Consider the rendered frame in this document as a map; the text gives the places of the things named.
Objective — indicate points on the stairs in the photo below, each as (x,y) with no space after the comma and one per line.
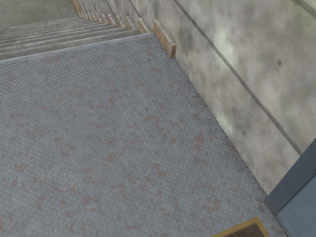
(57,34)

